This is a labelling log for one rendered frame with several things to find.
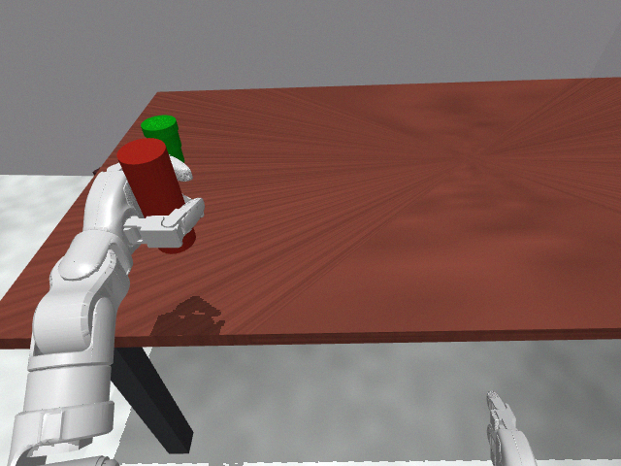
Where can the table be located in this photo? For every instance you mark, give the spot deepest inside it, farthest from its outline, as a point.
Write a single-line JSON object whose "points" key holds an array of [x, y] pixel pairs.
{"points": [[359, 214]]}

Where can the left robot arm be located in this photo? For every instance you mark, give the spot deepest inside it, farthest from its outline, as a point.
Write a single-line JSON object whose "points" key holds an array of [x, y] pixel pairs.
{"points": [[67, 396]]}

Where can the left robot hand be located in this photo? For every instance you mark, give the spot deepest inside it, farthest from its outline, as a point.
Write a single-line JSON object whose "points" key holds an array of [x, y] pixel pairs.
{"points": [[111, 206]]}

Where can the right robot hand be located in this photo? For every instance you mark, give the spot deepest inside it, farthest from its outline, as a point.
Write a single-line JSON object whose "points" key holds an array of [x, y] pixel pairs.
{"points": [[509, 447]]}

